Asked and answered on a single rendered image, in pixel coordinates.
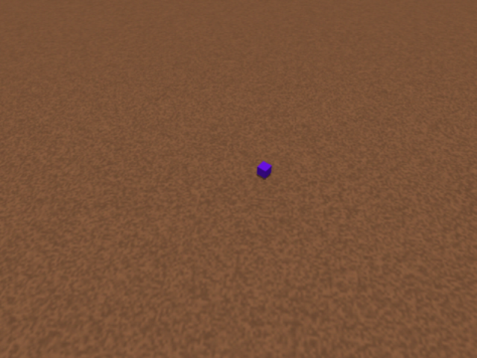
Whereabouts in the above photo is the cube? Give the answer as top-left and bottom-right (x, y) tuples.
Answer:
(257, 161), (272, 178)

